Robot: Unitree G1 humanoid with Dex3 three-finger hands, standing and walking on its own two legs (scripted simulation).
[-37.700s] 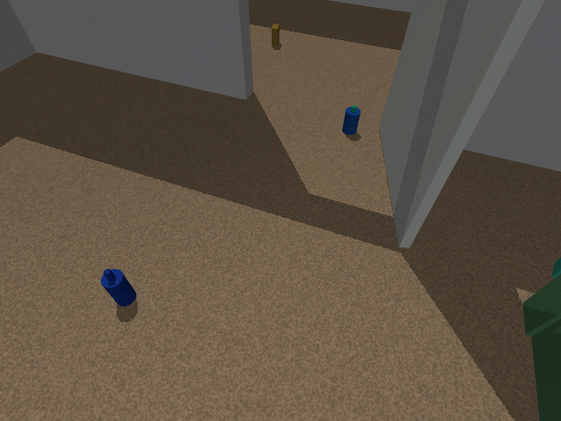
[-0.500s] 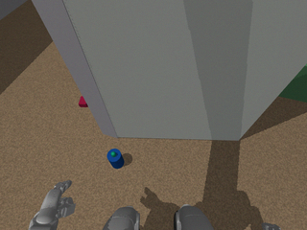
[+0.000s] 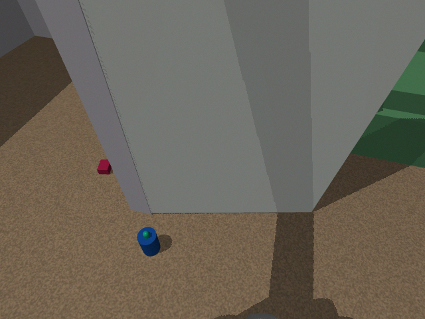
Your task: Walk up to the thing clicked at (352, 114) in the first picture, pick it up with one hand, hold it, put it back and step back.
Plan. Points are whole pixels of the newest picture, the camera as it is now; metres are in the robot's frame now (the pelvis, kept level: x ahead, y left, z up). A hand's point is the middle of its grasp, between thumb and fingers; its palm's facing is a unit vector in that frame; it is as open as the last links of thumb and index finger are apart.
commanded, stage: walk up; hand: left
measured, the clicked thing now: (148, 240) +0.53 +0.27 -0.68
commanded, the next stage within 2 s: stand in 0.46 s
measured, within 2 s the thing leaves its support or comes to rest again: neither
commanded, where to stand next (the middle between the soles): +0.07 -0.01 m, yaw +2 degrees
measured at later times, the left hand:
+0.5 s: hand out of the picture +0.10 +0.28 -0.16, palm faces +0.05 -0.93 -0.37, open 7.4 cm
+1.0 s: hand out of the picture +0.08 +0.26 -0.15, palm faces +0.01 -0.94 -0.35, open 7.4 cm
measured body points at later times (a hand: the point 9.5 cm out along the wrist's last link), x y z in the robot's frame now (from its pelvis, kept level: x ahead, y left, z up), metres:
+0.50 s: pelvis +0.02 +0.01 -0.02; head +0.06 +0.02 +0.43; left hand +0.09 +0.33 -0.14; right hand +0.11 -0.29 -0.14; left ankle +0.06 +0.14 -0.74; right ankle +0.03 -0.13 -0.73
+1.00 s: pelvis +0.02 +0.00 +0.01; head +0.03 +0.00 +0.46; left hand +0.08 +0.31 -0.12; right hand +0.14 -0.29 -0.12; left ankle +0.06 +0.14 -0.74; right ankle +0.03 -0.13 -0.74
